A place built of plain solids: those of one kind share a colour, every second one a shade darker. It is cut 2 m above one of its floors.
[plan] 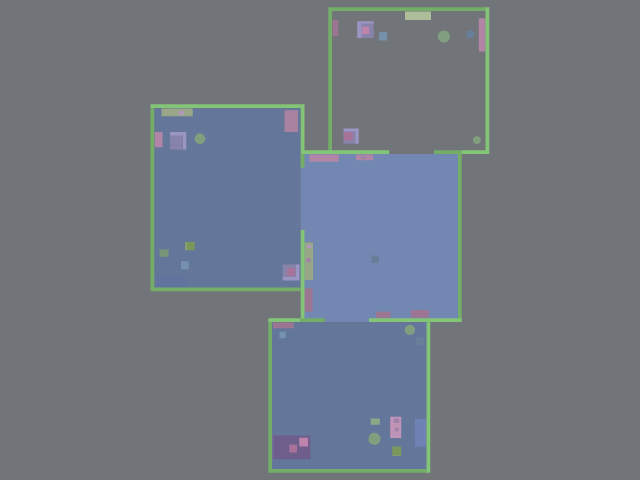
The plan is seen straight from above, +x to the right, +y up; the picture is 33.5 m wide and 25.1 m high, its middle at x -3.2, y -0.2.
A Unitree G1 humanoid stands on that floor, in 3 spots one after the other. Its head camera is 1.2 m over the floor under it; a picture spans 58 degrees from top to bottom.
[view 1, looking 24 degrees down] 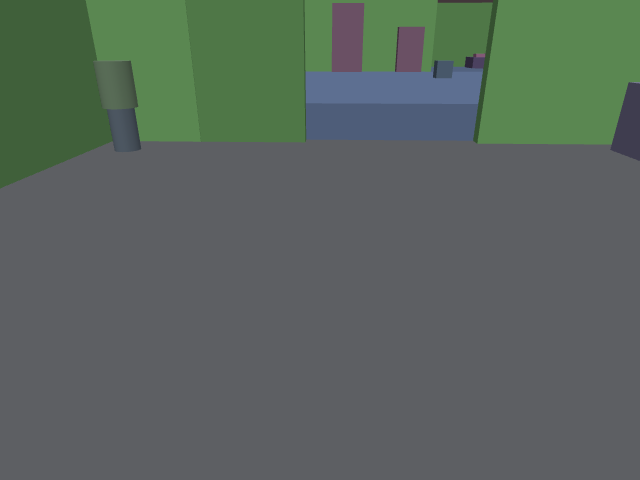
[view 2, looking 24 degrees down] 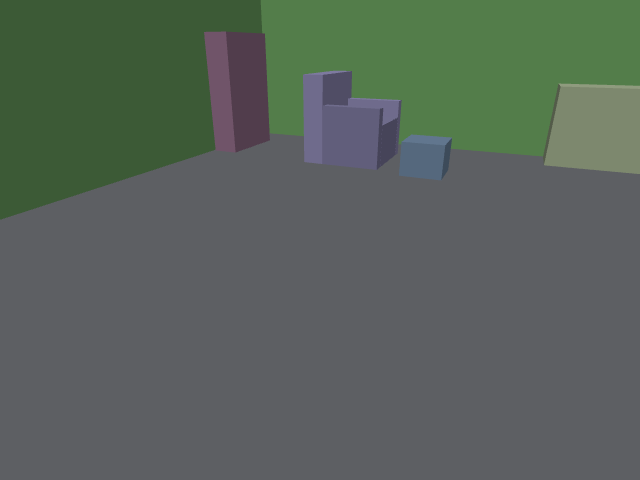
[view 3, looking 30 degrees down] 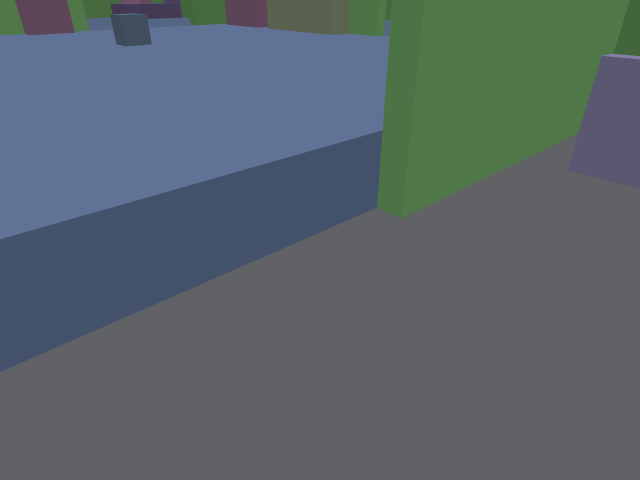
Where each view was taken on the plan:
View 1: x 2.35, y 10.49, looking -88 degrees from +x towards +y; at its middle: ground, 2.95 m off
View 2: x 0.90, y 5.97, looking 114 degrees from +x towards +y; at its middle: ground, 2.95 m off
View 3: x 2.35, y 5.90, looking -132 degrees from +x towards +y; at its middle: ground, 2.40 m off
